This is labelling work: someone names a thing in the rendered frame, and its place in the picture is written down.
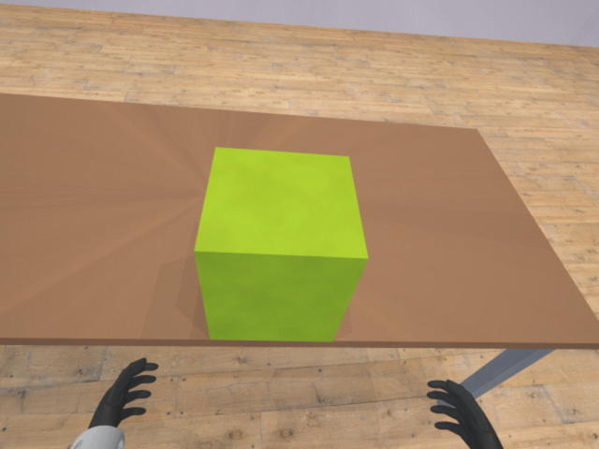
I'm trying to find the carton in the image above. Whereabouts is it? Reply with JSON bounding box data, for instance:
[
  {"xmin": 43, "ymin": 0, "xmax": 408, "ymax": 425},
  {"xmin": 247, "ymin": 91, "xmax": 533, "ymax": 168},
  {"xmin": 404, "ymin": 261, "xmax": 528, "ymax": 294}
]
[{"xmin": 194, "ymin": 147, "xmax": 369, "ymax": 342}]

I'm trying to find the left robot forearm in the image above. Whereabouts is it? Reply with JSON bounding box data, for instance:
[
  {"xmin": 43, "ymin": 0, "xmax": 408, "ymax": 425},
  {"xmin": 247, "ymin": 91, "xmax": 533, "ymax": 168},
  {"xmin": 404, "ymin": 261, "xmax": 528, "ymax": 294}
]
[{"xmin": 71, "ymin": 426, "xmax": 124, "ymax": 449}]

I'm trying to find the robot right hand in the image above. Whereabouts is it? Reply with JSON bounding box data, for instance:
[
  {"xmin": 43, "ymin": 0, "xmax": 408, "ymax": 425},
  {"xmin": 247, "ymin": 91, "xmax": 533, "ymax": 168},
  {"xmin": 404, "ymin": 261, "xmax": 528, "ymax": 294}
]
[{"xmin": 427, "ymin": 380, "xmax": 504, "ymax": 449}]

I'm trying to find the robot left hand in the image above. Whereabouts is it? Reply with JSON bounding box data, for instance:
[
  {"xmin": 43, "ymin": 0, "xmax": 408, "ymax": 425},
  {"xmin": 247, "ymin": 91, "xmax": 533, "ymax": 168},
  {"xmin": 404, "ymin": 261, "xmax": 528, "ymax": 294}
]
[{"xmin": 88, "ymin": 357, "xmax": 158, "ymax": 429}]

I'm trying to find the table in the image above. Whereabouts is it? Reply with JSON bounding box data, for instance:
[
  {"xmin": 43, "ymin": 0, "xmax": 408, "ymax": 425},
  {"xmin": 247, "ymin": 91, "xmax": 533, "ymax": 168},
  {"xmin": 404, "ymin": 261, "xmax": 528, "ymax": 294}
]
[{"xmin": 0, "ymin": 93, "xmax": 599, "ymax": 408}]

